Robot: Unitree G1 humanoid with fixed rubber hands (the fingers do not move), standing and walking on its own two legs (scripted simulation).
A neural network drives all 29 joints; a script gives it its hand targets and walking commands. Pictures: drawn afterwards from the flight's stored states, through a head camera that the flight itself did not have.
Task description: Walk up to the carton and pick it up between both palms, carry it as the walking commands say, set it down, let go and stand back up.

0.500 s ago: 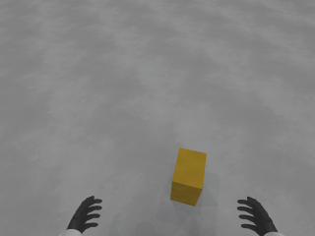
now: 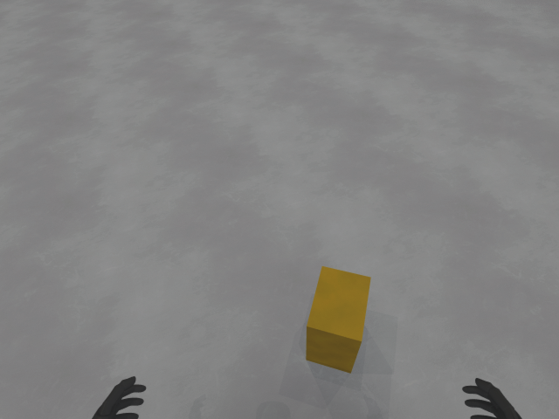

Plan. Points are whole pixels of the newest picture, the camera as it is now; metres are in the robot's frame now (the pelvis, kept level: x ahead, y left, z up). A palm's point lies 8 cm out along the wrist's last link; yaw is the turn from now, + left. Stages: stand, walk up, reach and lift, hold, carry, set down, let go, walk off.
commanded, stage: stand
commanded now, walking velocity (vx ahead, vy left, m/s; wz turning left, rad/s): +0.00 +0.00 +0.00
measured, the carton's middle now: (336, 320) +0.53 -0.12 -0.62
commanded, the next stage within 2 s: none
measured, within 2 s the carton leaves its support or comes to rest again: neither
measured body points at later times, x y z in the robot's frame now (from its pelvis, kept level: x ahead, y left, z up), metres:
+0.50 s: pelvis +0.02 +0.00 +0.01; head +0.03 -0.01 +0.46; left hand +0.15 +0.29 -0.09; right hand +0.16 -0.29 -0.10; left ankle -0.04 +0.13 -0.73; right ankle +0.00 -0.11 -0.73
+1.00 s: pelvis +0.00 +0.00 +0.01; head +0.00 -0.01 +0.46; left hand +0.11 +0.30 -0.09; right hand +0.10 -0.30 -0.10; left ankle -0.04 +0.13 -0.73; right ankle +0.00 -0.11 -0.73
